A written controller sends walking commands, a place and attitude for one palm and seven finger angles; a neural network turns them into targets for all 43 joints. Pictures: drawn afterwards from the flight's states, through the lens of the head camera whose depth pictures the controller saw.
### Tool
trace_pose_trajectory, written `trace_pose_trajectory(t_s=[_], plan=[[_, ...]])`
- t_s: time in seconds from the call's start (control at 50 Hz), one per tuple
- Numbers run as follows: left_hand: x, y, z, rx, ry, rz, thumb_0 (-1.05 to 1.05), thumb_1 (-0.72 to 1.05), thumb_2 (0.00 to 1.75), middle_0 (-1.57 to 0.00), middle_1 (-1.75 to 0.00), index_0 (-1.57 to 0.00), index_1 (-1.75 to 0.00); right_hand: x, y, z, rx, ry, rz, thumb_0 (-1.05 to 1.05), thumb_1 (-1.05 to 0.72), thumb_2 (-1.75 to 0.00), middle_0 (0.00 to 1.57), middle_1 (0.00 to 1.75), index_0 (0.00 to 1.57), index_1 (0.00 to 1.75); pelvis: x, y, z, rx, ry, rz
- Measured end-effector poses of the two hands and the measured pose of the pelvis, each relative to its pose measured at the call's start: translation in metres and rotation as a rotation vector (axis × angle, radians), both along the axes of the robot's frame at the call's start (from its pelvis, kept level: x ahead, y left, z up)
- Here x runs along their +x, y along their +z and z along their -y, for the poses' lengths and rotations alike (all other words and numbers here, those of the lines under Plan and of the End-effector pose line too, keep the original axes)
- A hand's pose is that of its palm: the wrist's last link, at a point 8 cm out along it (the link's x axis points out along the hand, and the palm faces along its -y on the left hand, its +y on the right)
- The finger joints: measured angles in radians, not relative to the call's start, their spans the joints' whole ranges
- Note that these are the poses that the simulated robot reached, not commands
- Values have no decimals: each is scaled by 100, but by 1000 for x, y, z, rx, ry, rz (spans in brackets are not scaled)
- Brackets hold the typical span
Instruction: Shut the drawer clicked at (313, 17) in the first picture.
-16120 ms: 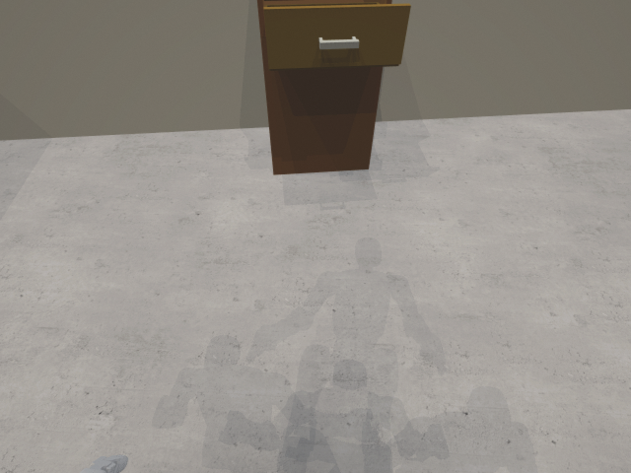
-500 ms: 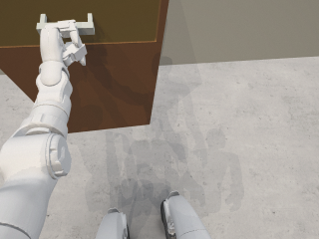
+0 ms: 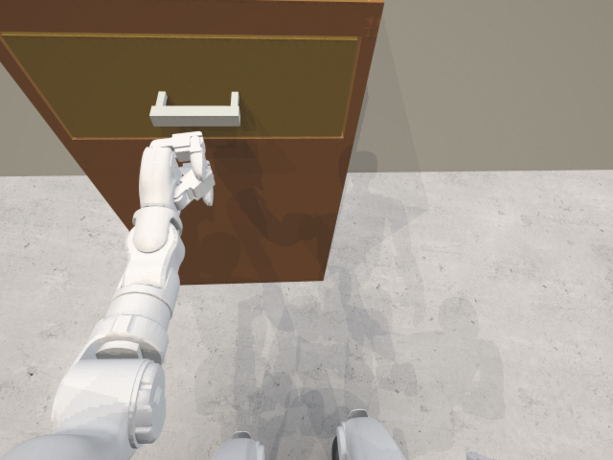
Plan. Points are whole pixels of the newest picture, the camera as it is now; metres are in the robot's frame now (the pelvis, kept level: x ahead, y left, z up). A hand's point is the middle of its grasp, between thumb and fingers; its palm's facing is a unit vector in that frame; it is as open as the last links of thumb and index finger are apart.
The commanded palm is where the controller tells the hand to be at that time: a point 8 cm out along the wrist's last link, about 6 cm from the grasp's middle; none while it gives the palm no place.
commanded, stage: draw the hand back to the body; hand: left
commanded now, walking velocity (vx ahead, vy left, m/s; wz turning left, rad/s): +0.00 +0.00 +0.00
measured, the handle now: (197, 107) +0.59 +0.14 +0.06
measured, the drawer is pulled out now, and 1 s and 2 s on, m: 0.00 0.00 0.00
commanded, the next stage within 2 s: step back with the hand held close in 1.34 s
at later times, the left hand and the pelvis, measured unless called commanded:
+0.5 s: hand (133, 238) +0.34 +0.16 +0.14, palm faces +0.00 -1.00 -0.07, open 3.3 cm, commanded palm +0.30 +0.21 +0.15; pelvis +0.01 -0.01 +0.04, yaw +1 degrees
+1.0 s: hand out of the picture +0.22 +0.22 +0.21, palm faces +0.35 -0.88 -0.32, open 3.3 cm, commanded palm +0.17 +0.27 +0.22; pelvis +0.01 +0.00 +0.07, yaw +1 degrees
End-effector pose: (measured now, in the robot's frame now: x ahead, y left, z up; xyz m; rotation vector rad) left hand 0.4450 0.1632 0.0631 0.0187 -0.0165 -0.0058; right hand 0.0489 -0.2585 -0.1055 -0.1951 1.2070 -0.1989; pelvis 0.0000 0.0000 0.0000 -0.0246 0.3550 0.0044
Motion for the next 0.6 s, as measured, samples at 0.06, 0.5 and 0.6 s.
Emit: trace_pose_trajectory(t_s=[0.06, 0.5, 0.6], plan=[[-5, 7, 0, 1, -3, 15, 2, 90, 90, -140, -160, -140, -160, 12, 2, 0, 7, 0, 36, 1, -91, -90, 20, 30, 20, 30, 2, 3, 1, 3, -6, 10], [-131, 78, -48, 50, 3, 41, 2, 90, 90, -140, -160, -140, -160, 97, 60, -14, 38, 94, 404, 1, -90, -90, 20, 30, 20, 30, 7, 38, 5, 14, 10, 227], [-167, 97, -54, 190, 86, 32, 2, 90, 90, -140, -160, -140, -160, 123, 79, -23, 24, 118, 481, 1, -90, -90, 20, 30, 20, 30, 6, 48, 4, 20, 9, 296]])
